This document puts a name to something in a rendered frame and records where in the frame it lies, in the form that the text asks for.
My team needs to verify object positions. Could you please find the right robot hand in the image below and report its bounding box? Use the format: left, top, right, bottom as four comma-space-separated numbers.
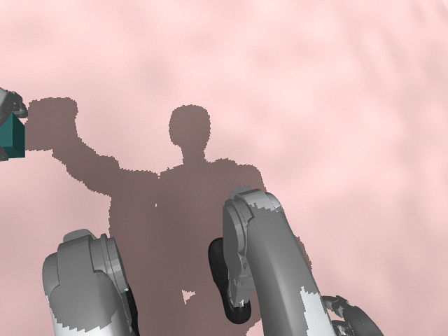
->
322, 295, 384, 336

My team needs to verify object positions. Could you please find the left robot hand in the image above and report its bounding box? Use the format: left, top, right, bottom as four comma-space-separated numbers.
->
0, 87, 28, 161

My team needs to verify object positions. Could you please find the right robot foot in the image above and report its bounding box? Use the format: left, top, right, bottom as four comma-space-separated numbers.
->
208, 237, 251, 324

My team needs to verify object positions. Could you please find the left robot foot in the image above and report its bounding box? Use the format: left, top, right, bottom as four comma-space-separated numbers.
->
125, 284, 140, 336

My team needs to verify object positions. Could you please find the cube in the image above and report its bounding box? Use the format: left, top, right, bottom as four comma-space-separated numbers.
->
0, 112, 25, 158

